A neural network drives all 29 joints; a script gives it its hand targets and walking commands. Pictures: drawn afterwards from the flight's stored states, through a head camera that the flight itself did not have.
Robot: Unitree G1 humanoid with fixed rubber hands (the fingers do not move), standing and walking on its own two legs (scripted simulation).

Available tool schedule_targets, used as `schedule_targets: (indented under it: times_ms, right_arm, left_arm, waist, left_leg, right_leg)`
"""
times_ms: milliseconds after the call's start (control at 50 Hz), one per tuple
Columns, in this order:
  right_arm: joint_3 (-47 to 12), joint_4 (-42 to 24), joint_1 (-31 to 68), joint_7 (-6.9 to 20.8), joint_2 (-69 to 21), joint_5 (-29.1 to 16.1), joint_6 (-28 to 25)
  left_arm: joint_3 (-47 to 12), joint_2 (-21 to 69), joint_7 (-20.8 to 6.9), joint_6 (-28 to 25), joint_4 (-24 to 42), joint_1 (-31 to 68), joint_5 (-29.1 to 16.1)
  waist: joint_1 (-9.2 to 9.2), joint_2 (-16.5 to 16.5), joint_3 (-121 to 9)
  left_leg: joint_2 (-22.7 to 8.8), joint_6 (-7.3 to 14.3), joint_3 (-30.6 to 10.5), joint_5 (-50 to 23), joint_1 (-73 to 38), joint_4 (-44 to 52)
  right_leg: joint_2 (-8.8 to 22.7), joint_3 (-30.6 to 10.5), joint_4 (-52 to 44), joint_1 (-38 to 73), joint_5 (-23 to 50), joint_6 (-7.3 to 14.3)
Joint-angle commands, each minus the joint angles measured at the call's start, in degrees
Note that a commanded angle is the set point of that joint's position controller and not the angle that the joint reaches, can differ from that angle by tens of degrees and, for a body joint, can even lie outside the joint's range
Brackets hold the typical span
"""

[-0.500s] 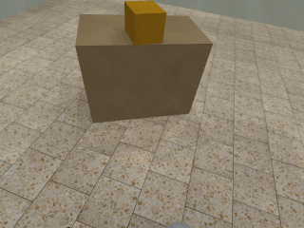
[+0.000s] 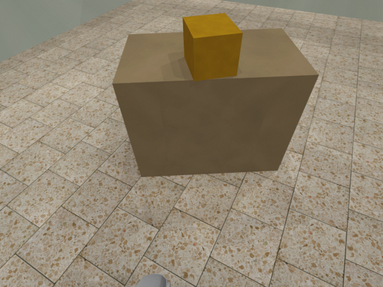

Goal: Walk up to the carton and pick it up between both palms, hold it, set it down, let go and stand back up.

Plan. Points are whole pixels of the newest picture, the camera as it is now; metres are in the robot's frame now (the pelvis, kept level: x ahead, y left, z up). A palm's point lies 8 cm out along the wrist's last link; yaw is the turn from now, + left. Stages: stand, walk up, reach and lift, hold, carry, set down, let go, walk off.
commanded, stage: walk up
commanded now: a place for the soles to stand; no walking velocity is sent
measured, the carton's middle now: (209, 46) +1.05 +0.00 +0.02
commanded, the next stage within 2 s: none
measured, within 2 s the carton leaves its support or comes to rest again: neither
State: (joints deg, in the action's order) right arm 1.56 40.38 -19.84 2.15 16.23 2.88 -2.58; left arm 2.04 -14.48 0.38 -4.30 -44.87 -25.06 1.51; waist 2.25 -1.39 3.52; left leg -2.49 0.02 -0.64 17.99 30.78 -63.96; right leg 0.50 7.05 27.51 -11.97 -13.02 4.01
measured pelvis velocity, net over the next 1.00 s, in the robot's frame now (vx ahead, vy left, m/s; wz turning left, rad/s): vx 0.42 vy -0.02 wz -0.01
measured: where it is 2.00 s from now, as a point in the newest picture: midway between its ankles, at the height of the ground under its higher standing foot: (202, 230)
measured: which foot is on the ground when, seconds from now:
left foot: up 0.00-0.28, down 0.30-0.76, up 0.78-1.00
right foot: down 0.00-0.32, up 0.34-0.74, down 0.76-1.00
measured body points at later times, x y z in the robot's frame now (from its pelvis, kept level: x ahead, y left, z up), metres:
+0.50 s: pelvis +0.23 +0.04 +0.00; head +0.25 +0.05 +0.45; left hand +0.28 +0.30 -0.13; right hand +0.27 -0.22 -0.12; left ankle +0.25 +0.14 -0.74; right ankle +0.24 -0.11 -0.65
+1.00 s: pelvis +0.42 -0.02 +0.00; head +0.43 -0.04 +0.45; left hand +0.40 +0.24 -0.11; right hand +0.50 -0.27 -0.13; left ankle +0.46 +0.13 -0.66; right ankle +0.43 -0.12 -0.74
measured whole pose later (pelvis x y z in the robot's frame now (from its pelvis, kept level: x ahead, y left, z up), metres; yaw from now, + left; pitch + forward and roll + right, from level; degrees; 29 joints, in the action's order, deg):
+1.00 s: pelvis +0.42 -0.02 +0.00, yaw +0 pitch -2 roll +1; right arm 0.6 42.1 -20.1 1.8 16.3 3.4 -1.9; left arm 1.6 -13.1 0.2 -4.1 -45.4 -28.5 1.3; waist 2.6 -2.2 3.4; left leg -2.7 -0.6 0.9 18.5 30.2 -59.9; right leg 1.3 3.9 25.6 -10.8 -12.7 2.2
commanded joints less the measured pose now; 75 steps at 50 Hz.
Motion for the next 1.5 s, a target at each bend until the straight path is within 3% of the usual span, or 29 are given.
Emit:
schedule_targets:
  times_ms: [0,140,200,240,260,280,300,320,380,420,500,620,700,720,740,760,780,840,940,1020,1080,1160,1180,1200,1220,1280,1360,1420,1480]
  right_arm:
    - [-0.5,-1.2,-2.9,0.9,-0.5,0.6,0.7]
    - [-1.3,-3.3,10.9,0.7,-0.4,0.7,-0.2]
    - [-1.0,-3.1,9.6,-0.2,-0.1,0.9,-1.0]
    - [0.1,-0.4,0.5,-1.3,1.1,1.5,-1.7]
    - [1.3,0.7,-7.0,-1.9,3.8,2.0,-2.0]
    - [2.9,0.3,-13.3,-2.3,8.5,1.7,-1.7]
    - [3.4,-0.2,-14.5,-3.2,10.9,-0.3,-1.0]
    - [3.4,-0.3,-12.2,-3.9,10.3,-2.4,-0.4]
    - [1.8,-1.5,-4.5,-3.6,5.0,-1.8,-1.2]
    - [1.2,-0.7,-3.9,-2.8,2.8,-1.4,-2.3]
    - [1.2,1.2,-6.7,-2.7,3.3,-0.9,-3.4]
    - [1.8,2.4,-9.0,-1.8,7.7,-0.1,-2.8]
    - [0.6,3.0,-9.3,-1.6,7.1,0.7,-1.0]
    - [-0.9,3.5,-12.0,-1.4,3.6,0.8,-0.6]
    - [-2.5,2.8,-15.9,-1.1,-0.6,0.8,-0.2]
    - [-1.1,0.5,-16.8,-1.3,2.6,-0.7,0.7]
    - [-0.7,-0.3,-11.2,-1.6,5.2,0.5,1.0]
    - [-0.4,-0.5,-7.3,-1.0,3.7,-0.1,0.2]
    - [-0.7,1.0,-7.2,-0.1,0.7,0.7,0.6]
    - [-1.3,-0.7,1.4,0.3,0.0,0.5,0.9]
    - [-1.6,-0.6,5.2,-0.3,-1.3,0.3,0.6]
    - [-0.6,2.9,-2.2,-2.1,0.4,0.5,-0.7]
    - [0.1,3.6,-6.3,-2.5,3.9,-0.1,-0.8]
    - [1.0,3.2,-8.1,-2.9,7.1,-0.6,-0.3]
    - [1.0,3.0,-7.2,-3.4,7.9,-2.0,0.6]
    - [0.1,1.7,1.6,-4.2,4.3,-2.9,1.7]
    - [-1.0,2.7,4.0,-3.6,2.3,-1.7,1.1]
    - [-1.0,3.5,4.6,-3.3,3.8,-1.7,1.7]
    - [-1.6,4.2,6.5,-2.5,4.7,-2.3,3.1]
  left_arm:
    - [0.7,-4.3,-0.4,-1.7,1.5,-2.4,0.1]
    - [1.2,-6.7,-1.1,-1.3,-1.4,-11.6,1.0]
    - [1.0,-7.5,-0.7,-0.3,-1.1,-11.3,1.6]
    - [0.4,-7.2,-0.7,0.4,-0.6,-9.7,1.7]
    - [-0.5,-5.5,-0.8,0.6,-0.5,-11.2,1.4]
    - [-1.8,-1.9,-0.8,0.9,0.5,-14.3,0.6]
    - [-1.5,-3.4,-0.7,1.9,2.8,-13.7,0.5]
    - [-0.4,-6.6,-0.6,2.4,4.4,-8.3,0.9]
    - [-0.4,-4.3,-1.3,1.9,5.2,-3.4,0.7]
    - [-0.3,-2.5,-2.0,2.0,4.1,-5.5,1.1]
    - [-0.9,-0.2,-2.9,2.1,5.3,-0.6,2.0]
    - [-0.7,-1.5,-3.3,1.8,7.9,9.1,1.7]
    - [1.2,-4.2,-1.9,0.7,5.5,1.0,2.2]
    - [2.2,-6.0,-1.3,0.3,4.1,-4.9,2.3]
    - [3.1,-10.0,-0.8,0.3,4.5,-9.4,3.1]
    - [4.2,-13.8,0.1,1.1,5.7,-9.8,0.3]
    - [3.6,-11.7,0.5,1.3,5.5,-9.2,-1.8]
    - [1.8,-7.2,0.5,0.6,5.5,-2.9,-0.6]
    - [0.6,-4.1,0.0,-0.9,2.1,-3.3,-0.2]
    - [0.5,-5.3,-0.3,-0.9,-0.1,-6.2,-0.1]
    - [0.3,-6.4,-0.4,0.0,-0.9,-7.5,0.7]
    - [-0.5,-7.2,-0.5,1.0,-0.6,-6.6,0.9]
    - [-2.1,-4.4,-0.5,1.3,-0.3,-8.2,0.5]
    - [-3.2,-0.9,-0.2,1.9,0.0,-11.4,0.1]
    - [-2.8,-1.5,0.7,3.4,-0.3,-12.4,0.4]
    - [-1.7,-3.8,1.0,4.5,1.5,-4.6,0.7]
    - [-1.7,-1.7,0.7,4.0,-0.8,-5.5,0.4]
    - [-1.9,-0.7,0.9,3.9,-0.1,-2.1,0.2]
    - [-1.7,-1.8,1.1,3.7,0.5,-0.5,0.1]
  waist:
    - [-2.93,6.2,4.4]
    - [1.73,7.4,5.3]
    - [0.50,7.2,4.9]
    - [-3.94,3.3,1.5]
    - [-6.66,-0.7,-4.2]
    - [-8.47,-9.9,-11.3]
    - [-8.63,-7.8,-10.6]
    - [-8.72,-3.4,-6.8]
    - [-4.75,-2.6,3.3]
    - [-2.13,-4.0,2.0]
    - [-1.92,-5.5,0.6]
    - [-3.95,-5.9,2.0]
    - [0.10,0.3,2.4]
    - [2.04,6.6,-1.4]
    - [2.20,16.9,-6.6]
    - [2.40,14.9,-3.7]
    - [2.56,8.0,0.2]
    - [-0.41,6.8,4.2]
    - [-2.76,7.2,-0.1]
    - [-0.60,8.8,2.9]
    - [0.54,10.0,3.1]
    - [-3.14,3.9,-0.6]
    - [-5.16,-1.9,-4.2]
    - [-5.08,-9.7,-7.5]
    - [-4.42,-6.9,-5.8]
    - [-3.60,-6.0,1.5]
    - [-1.30,-5.2,-2.2]
    - [-1.77,-5.8,-4.9]
    - [-0.44,-4.3,-3.6]
  left_leg:
    - [-2.1,-1.2,-0.6,-10.6,3.6,7.3]
    - [-0.1,0.5,4.7,-14.8,0.4,25.1]
    - [1.1,2.0,5.4,-9.8,-5.6,29.2]
    - [3.4,3.5,6.1,-9.7,-18.1,34.0]
    - [-0.3,5.0,0.0,-9.0,-30.0,32.3]
    - [-14.4,8.9,-20.1,-3.0,-40.1,34.8]
    - [-23.9,14.2,-39.3,-1.0,-42.1,43.2]
    - [-24.3,15.2,-40.5,5.0,-36.9,47.5]
    - [-16.3,11.6,-17.6,-9.1,-22.4,48.7]
    - [-12.1,10.5,-10.2,-15.8,-18.8,48.6]
    - [-9.5,11.5,-3.0,-22.9,-20.1,47.4]
    - [-12.0,10.8,-1.9,-5.6,-16.2,47.2]
    - [-10.4,8.6,-0.4,1.6,-12.9,35.6]
    - [-5.7,6.7,3.8,0.1,-10.2,21.3]
    - [-0.1,3.0,7.5,13.1,-2.7,3.4]
    - [3.3,1.3,3.5,17.9,6.4,-3.0]
    - [0.1,0.9,-0.9,14.5,7.7,-7.1]
    - [-2.6,0.7,-2.4,7.3,5.6,-1.4]
    - [-1.2,-1.1,0.8,-2.3,1.0,3.9]
    - [-1.6,-1.2,2.8,-9.6,1.2,16.6]
    - [1.2,-0.2,6.1,-12.6,-5.9,24.5]
    - [2.7,2.1,5.9,-21.1,-23.8,36.3]
    - [-4.9,2.8,-2.4,-23.6,-31.8,35.7]
    - [-17.3,7.1,-18.1,-25.8,-33.4,39.9]
    - [-21.9,11.4,-22.7,-23.5,-28.8,42.5]
    - [-16.1,11.7,-15.1,-10.6,-17.7,48.2]
    - [-11.1,10.0,-4.4,-23.0,-15.4,43.5]
    - [-10.0,9.4,-2.3,-24.1,-16.0,39.8]
    - [-8.7,6.8,-1.4,-10.5,-8.7,38.5]
  right_leg:
    - [11.3,-13.6,-17.4,-4.9,-7.3,4.4]
    - [11.9,-9.2,-13.7,3.1,0.0,3.9]
    - [13.1,-9.0,-8.7,5.5,7.1,4.7]
    - [10.7,-6.3,4.4,2.6,11.8,3.9]
    - [7.9,-4.5,17.5,-4.0,8.8,2.1]
    - [2.0,-1.5,35.2,-14.3,-7.9,-1.3]
    - [-1.1,-5.7,43.7,-23.6,-20.2,-3.0]
    - [1.5,-9.4,48.1,-27.0,-17.8,-3.2]
    - [3.8,-10.3,42.3,-23.8,-9.7,-3.9]
    - [3.4,-9.2,38.5,-19.1,-7.4,-4.6]
    - [3.2,-6.0,29.7,-20.6,1.0,-5.4]
    - [3.1,-4.8,11.4,-11.1,7.5,-4.0]
    - [0.6,-4.2,4.6,2.2,0.9,-2.5]
    - [2.6,-8.5,3.0,9.5,-2.1,-1.8]
    - [16.7,-29.8,-1.8,14.9,-8.9,-0.1]
    - [22.9,-48.9,-12.2,15.3,-19.5,5.9]
    - [23.6,-51.1,-16.3,10.2,-21.8,6.5]
    - [17.0,-28.8,-13.7,2.4,-4.9,5.3]
    - [12.0,-16.4,-13.2,0.5,6.6,6.1]
    - [11.1,-13.4,-13.6,-0.5,0.2,5.7]
    - [10.6,-9.8,-8.1,-1.8,13.5,5.3]
    - [8.1,-9.6,5.2,-5.5,15.1,1.6]
    - [6.4,-8.8,12.1,-9.4,4.9,-0.3]
    - [0.6,-5.6,24.6,-11.9,-15.6,-3.1]
    - [0.5,-8.0,31.4,-11.6,-24.0,-3.7]
    - [2.6,-10.2,33.7,-14.2,-20.7,-4.0]
    - [1.8,-7.5,22.2,-6.4,-15.3,-4.3]
    - [1.1,-5.5,13.4,-2.7,-7.3,-4.5]
    - [0.8,-5.1,2.2,4.8,4.6,-3.5]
